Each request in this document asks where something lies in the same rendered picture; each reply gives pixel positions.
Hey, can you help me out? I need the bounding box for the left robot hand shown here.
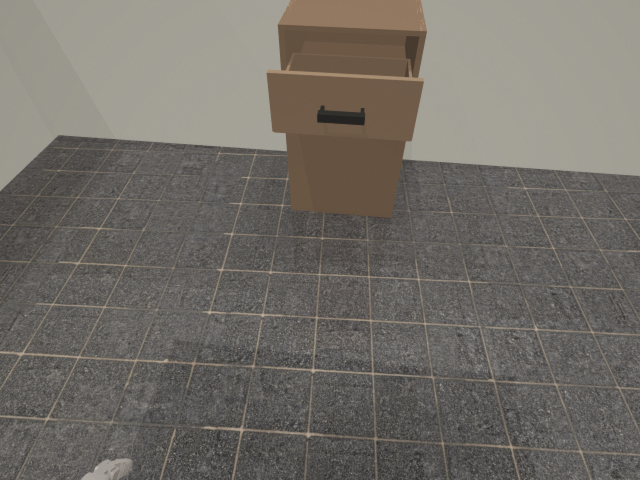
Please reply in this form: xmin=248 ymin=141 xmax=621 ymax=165
xmin=81 ymin=458 xmax=133 ymax=480

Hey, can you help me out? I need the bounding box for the drawer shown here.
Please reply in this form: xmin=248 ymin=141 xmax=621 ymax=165
xmin=267 ymin=53 xmax=424 ymax=142

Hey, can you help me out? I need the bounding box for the handle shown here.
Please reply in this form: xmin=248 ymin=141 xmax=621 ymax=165
xmin=317 ymin=106 xmax=365 ymax=125

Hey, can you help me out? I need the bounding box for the cabinet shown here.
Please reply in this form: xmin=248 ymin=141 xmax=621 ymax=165
xmin=278 ymin=0 xmax=427 ymax=218

